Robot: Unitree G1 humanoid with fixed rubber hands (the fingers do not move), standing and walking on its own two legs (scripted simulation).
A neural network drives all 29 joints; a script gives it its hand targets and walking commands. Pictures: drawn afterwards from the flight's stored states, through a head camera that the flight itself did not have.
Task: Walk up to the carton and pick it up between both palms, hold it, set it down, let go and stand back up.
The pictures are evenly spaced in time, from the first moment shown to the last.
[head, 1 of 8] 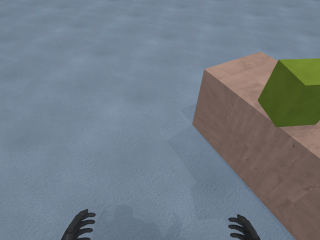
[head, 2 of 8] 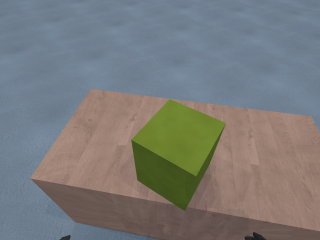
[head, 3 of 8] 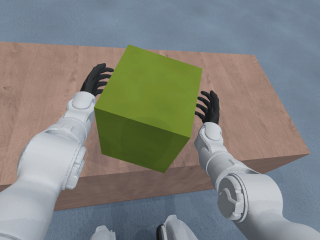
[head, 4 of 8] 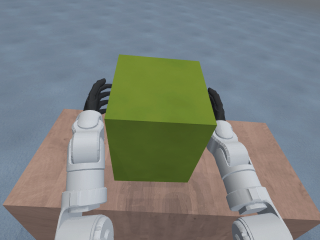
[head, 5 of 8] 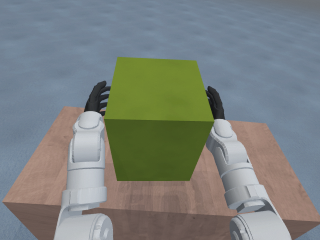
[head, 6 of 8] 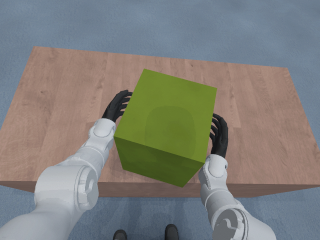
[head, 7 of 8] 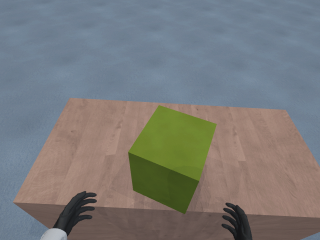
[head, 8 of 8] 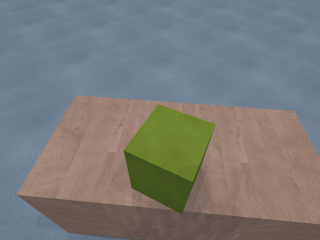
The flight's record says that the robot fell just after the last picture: no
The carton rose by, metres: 0.26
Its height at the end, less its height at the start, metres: +0.00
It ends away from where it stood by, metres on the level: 0.01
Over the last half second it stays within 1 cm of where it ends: yes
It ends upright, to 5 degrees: yes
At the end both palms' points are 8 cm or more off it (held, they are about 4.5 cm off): yes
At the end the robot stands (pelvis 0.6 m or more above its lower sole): yes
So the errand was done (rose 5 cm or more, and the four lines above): yes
